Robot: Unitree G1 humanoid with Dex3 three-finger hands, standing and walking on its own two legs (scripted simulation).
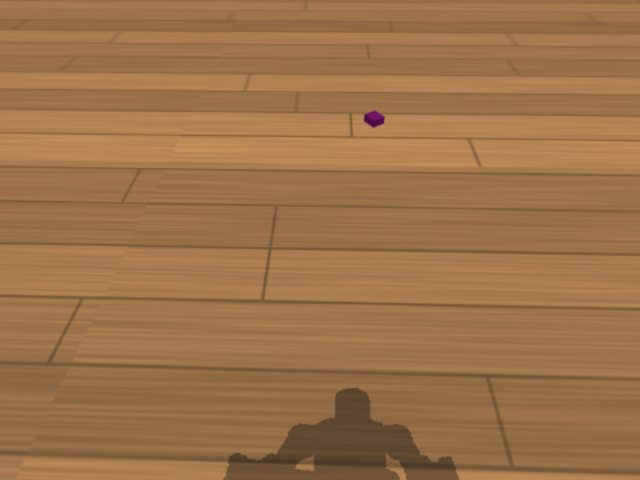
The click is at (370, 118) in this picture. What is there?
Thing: flat box
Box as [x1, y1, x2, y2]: [364, 111, 384, 127]
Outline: 364,115 364,121 373,127 383,123 384,117 376,111 372,111
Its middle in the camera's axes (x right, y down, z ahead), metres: +0.34 -0.75 +2.36
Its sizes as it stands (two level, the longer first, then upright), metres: 0.090 0.082 0.045
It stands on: the floor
